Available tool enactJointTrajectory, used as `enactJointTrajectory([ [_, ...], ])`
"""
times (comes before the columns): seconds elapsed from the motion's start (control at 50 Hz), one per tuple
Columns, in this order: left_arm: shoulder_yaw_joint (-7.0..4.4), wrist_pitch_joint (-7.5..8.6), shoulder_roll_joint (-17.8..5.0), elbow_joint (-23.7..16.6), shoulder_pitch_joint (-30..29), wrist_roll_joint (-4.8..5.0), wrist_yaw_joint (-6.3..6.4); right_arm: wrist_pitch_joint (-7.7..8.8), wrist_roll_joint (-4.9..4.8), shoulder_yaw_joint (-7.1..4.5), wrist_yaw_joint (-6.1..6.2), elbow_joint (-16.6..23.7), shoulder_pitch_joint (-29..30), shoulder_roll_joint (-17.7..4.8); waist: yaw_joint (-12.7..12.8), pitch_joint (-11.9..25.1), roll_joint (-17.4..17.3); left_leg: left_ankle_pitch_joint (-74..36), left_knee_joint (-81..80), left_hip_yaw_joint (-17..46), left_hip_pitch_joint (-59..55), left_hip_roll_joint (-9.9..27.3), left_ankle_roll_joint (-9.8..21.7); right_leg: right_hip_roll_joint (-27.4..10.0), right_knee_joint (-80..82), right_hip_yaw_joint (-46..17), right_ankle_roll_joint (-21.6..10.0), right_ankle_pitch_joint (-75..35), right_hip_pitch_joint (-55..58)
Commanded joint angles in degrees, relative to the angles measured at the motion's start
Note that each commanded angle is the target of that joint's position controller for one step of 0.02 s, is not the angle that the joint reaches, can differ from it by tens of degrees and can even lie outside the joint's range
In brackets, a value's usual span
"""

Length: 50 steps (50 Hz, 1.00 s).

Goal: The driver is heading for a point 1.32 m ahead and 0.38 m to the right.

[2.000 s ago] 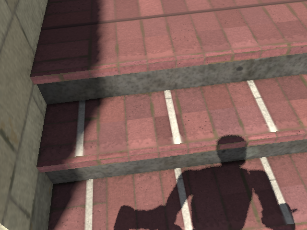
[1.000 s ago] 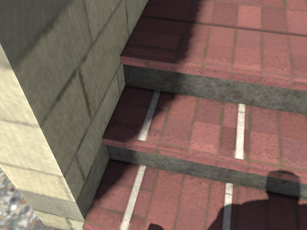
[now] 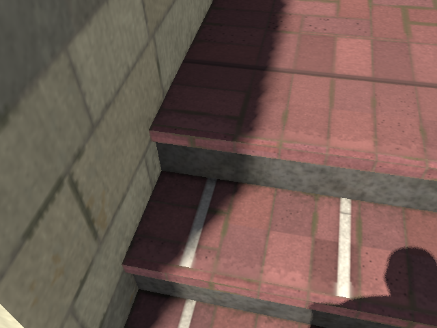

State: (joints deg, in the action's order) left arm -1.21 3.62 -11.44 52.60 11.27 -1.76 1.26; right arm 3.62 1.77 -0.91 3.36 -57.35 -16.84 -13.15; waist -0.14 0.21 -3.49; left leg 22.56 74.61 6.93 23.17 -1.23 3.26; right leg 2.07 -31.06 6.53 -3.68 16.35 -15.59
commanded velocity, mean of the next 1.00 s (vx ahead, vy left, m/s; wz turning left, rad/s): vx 0.30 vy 0.00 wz -0.27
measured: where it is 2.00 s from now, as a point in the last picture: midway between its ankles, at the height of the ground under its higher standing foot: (299, 281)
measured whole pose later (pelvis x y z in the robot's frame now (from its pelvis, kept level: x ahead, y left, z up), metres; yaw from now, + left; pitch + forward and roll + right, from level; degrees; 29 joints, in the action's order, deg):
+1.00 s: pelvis +0.32 -0.05 +0.18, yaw -16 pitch +5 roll +3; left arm 1.6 1.0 -11.3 47.2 9.0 -1.6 -3.4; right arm 6.7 3.3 -2.9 -1.2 -48.0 -5.6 -14.3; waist -0.4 5.9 0.0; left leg 19.4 28.1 -21.7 10.0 9.3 -2.5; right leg -6.1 -45.8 -0.5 1.2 7.9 -29.9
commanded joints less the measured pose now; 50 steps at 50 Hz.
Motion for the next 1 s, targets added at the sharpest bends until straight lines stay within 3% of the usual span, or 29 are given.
enactJointTrajectory([
  [0.02, -0.94, -0.29, -5.06, -0.57, 0.82, 0.63, -0.57, -0.95, 2.66, -0.38, -0.51, 5.19, -1.02, -1.13, -2.76, -3.67, 7.75, -0.05, 26.11, -4.75, 20.88, 2.11, -0.14, -20.45, 21.09, -23.72, -11.48, 7.71, 2.58],
  [0.08, 0.46, 0.34, -3.55, 3.94, 6.65, 0.36, 0.40, -3.19, 2.17, 0.86, -1.92, 12.46, 9.05, 1.86, -2.57, -9.84, 9.11, -2.96, 29.47, -7.19, 30.34, 3.28, 0.66, -15.24, 22.25, -16.96, -10.12, 10.67, -5.36],
  [0.14, 0.00, 2.02, -6.97, 7.72, 14.89, 1.13, 0.52, -3.52, 1.09, 2.55, 0.01, 18.15, 14.41, 5.15, -1.20, -5.72, 8.81, 3.71, 44.97, -6.77, 45.39, 3.75, 2.51, -19.17, 23.41, -19.77, -11.07, 11.48, 5.71],
  [0.22, 0.89, 1.52, -5.78, 9.95, 20.66, 0.45, 1.15, -3.11, 1.00, 4.12, 0.15, 26.73, 26.35, 7.05, 1.79, -6.91, 6.34, 12.32, 50.35, -7.01, 63.39, 5.41, 3.08, -20.79, 25.98, -18.31, -10.01, 9.36, 16.55],
  [0.26, 1.50, 0.89, -4.70, 10.82, 21.34, 0.60, 1.76, -2.89, 0.78, 5.67, -0.65, 30.76, 30.41, 8.23, 2.06, -6.83, 4.12, 13.55, 37.66, -11.88, 59.80, 6.96, 2.18, -16.45, 29.17, -13.46, -8.31, 7.47, 14.22],
  [0.3, 2.16, -0.90, -4.12, 12.05, 22.67, 1.58, 3.20, -2.33, 0.20, 6.45, -1.76, 34.72, 34.04, 8.99, 3.22, -5.66, 3.18, 11.22, 24.19, -15.29, 48.15, 7.03, 1.68, -13.42, 33.77, -9.01, -8.53, -9.42, 10.08],
  [0.32, 1.69, -1.66, -5.21, 10.23, 19.60, 2.59, 3.67, -2.61, -0.02, 7.85, -2.50, 34.19, 30.87, 11.45, 1.85, -1.00, 2.58, 6.69, 7.69, -17.50, 28.66, 6.42, 2.11, -12.19, 37.90, -5.83, -9.75, -23.46, 3.93],
  [0.34, 1.52, -2.03, -5.76, 9.04, 18.66, 3.21, 3.33, -2.52, -1.11, 7.58, -2.36, 33.04, 28.61, 10.83, 1.23, 2.88, 3.31, 1.83, -3.05, -19.08, 13.14, 2.92, 1.17, -10.27, 35.07, -5.25, -10.74, -43.17, 1.99],
  [0.36, 0.87, -1.00, -9.12, 7.09, 20.24, 2.51, 2.44, -2.67, -0.83, 5.39, -2.08, 28.71, 20.94, 7.50, -0.28, 12.77, 6.56, 4.69, -1.47, -22.46, 2.71, -4.28, 0.87, -11.80, 23.92, -3.95, -11.48, -84.70, 8.20],
  [0.38, -1.09, -0.17, -14.85, 5.78, 17.89, 2.87, 1.41, -2.27, -1.46, 3.55, -2.00, 25.14, 7.41, 4.93, -6.48, 21.27, 11.98, -0.19, -9.69, -20.68, -4.58, -5.86, 1.56, -14.38, 10.70, -4.27, -10.27, -100.61, 16.09],
  [0.4, -2.76, 0.25, -18.10, 3.13, 13.18, 3.68, -0.25, -1.71, -0.34, 2.58, -0.87, 22.05, -1.18, 3.95, -12.09, 25.54, 13.94, -4.94, -14.91, -11.53, -12.23, -2.11, 3.78, -13.95, -3.94, -4.54, -5.91, -100.42, 13.39],
  [0.42, -2.35, 1.49, -13.36, -1.10, 13.91, 4.63, -2.07, -1.32, 1.00, 0.32, 0.21, 19.51, -6.34, -1.87, -11.90, 30.57, -0.81, -15.73, -23.13, 11.00, -26.72, 11.89, 10.74, -7.94, -22.54, -5.41, -1.49, -76.03, -4.34],
  [0.44, -3.37, 0.97, -11.05, -3.55, 8.59, 3.37, -3.00, -2.60, 2.75, -2.10, 1.71, 18.02, -9.20, -9.56, -12.76, 32.70, -11.92, -23.94, -44.50, 35.32, -23.95, 23.04, 16.43, 3.90, -49.11, -7.76, -0.87, -9.54, -9.12],
  [0.46, -3.52, -0.67, -6.53, -5.04, 6.62, 0.47, -2.02, -2.43, 1.90, -3.06, 1.41, 18.70, -0.72, -9.69, -8.73, 27.39, -3.01, -10.62, -47.95, 37.53, -13.90, 24.57, 16.71, 3.36, -72.81, -19.02, -0.23, -4.37, -15.65],
  [0.48, -2.92, -3.16, -2.13, -10.10, 1.92, -0.11, -0.18, -2.84, 1.63, -2.76, 2.14, 17.97, 7.43, -6.62, -3.61, 16.70, 4.80, 2.78, -50.74, 31.55, -4.20, 24.90, 14.07, -0.37, -78.68, -14.86, 0.87, -6.29, -22.48],
  [0.52, -2.23, -6.55, 0.10, -14.76, 1.48, -2.75, 3.20, -2.00, -0.43, -1.16, 2.98, 12.83, 9.95, -0.34, 3.25, -3.29, 4.79, 6.32, -51.98, 16.11, 8.07, 20.03, 7.45, -2.83, -81.45, -11.95, 1.35, -6.71, -31.28],
  [0.56, -1.68, -8.17, 1.40, -16.21, 6.12, -2.91, 2.82, -0.62, 0.13, 0.37, 2.20, 10.60, 10.95, 5.03, 8.56, -4.69, 4.32, 0.11, -51.79, 4.22, 10.11, 18.04, 4.52, -2.53, -81.99, -12.37, 0.97, -9.02, -32.48],
  [0.58, 0.30, -5.78, -0.73, -11.55, 6.10, 4.88, -3.10, 2.39, 4.06, 3.90, -5.36, 14.68, 15.21, 13.52, 1.33, 3.63, -2.66, -10.89, -48.73, 0.95, 5.54, 12.89, 11.81, 0.79, -82.51, -24.53, -5.84, -11.29, -42.35],
  [0.62, -0.64, -3.23, -1.42, -11.48, 7.75, 3.43, -4.79, 3.16, 4.11, 1.54, -7.46, 10.19, 13.22, 6.51, 5.38, 4.52, 3.50, -16.15, -51.65, -4.78, 4.56, 14.25, 11.77, 1.11, -78.63, -23.25, -7.54, -8.76, -42.94],
  [0.66, -1.67, -2.46, -4.91, -8.31, 6.34, 2.56, -6.95, 2.87, 2.75, 0.87, -7.85, 9.07, 12.87, 2.78, 4.63, 5.85, 6.23, -16.26, -53.78, -12.43, 3.97, 12.15, 10.83, -1.25, -75.04, -18.76, -3.99, -13.47, -40.80],
  [0.68, -1.31, -2.60, -3.87, -6.44, 7.25, 2.61, -7.58, 2.89, 3.08, -0.29, -7.46, 8.36, 10.52, -0.46, 3.99, 5.14, -0.78, -21.10, -57.79, -12.27, 2.16, 12.85, 12.19, 0.31, -87.10, -14.45, -2.74, -9.42, -42.22],
  [0.76, -0.51, -3.25, -5.27, -10.46, -4.27, 1.46, -4.35, 3.96, 3.54, 0.83, -6.35, 4.76, 5.02, 2.35, 0.42, 6.42, 3.74, -21.55, -58.42, -11.81, -15.01, 18.82, 12.48, -4.52, -88.77, -20.10, -2.33, -5.63, -58.45],
  [0.78, 0.30, -3.02, -4.89, -10.39, -5.24, 1.20, -3.65, 4.47, 3.16, 0.75, -5.86, 4.59, 4.17, 2.36, 0.29, 7.60, 1.46, -24.56, -58.11, -13.09, -17.63, 18.61, 11.72, -6.26, -87.69, -19.48, -1.43, -4.78, -59.75],
  [0.8, 0.33, -3.53, -5.11, -10.65, -5.84, 0.68, -3.76, 5.22, 3.12, 1.36, -5.72, 5.68, 6.65, 2.50, 1.39, 9.11, -0.36, -25.42, -57.72, -15.89, -18.93, 17.60, 9.95, -7.69, -86.90, -17.52, 0.39, -4.39, -57.25],
  [0.86, 2.34, -4.63, -3.54, -11.62, -11.34, -1.45, -5.55, 6.68, 2.75, 0.23, -4.14, 11.10, 15.92, -3.44, 2.41, 9.01, 3.81, -23.25, -60.54, -21.16, -13.17, 16.20, 5.99, -13.71, -58.78, -10.87, 3.25, -5.01, -41.65],
  [0.92, 2.59, -4.60, -3.10, -11.23, -8.88, -0.35, -5.61, 6.02, 1.63, -3.24, -4.69, 12.46, 16.01, -9.49, 1.18, 7.89, -4.58, -32.45, -60.33, -20.58, -13.35, 21.25, 7.87, -11.24, -33.84, -6.15, 5.39, 2.06, -23.98],
  [0.96, 1.94, -2.84, -4.11, -7.59, -0.52, 0.21, -4.72, 4.35, 1.39, -4.21, -4.34, 14.50, 18.00, -9.72, 2.12, 5.95, -1.79, -31.84, -52.90, -19.46, -22.37, 23.90, 7.36, -7.78, -10.38, -4.91, 6.12, -7.38, -20.42],
  [0.98, 0.43, -1.46, -6.95, -5.23, 2.06, 0.99, -4.08, 3.12, 1.07, -4.32, -4.30, 15.70, 18.58, -10.65, 2.60, 6.76, 2.06, -36.27, -45.41, -21.00, -25.55, 19.75, 5.69, -3.50, 3.63, -1.83, 5.51, -14.53, -14.86],
  [1.0, -1.20, 0.23, -9.15, -1.56, 10.29, 0.41, -2.93, 2.04, 0.44, -4.22, -4.85, 14.06, 14.42, -9.49, 3.76, 9.20, 5.34, -34.31, -32.88, -22.59, -22.17, 15.66, 2.78, 0.83, 15.83, -0.91, 4.45, -22.27, -0.83],
])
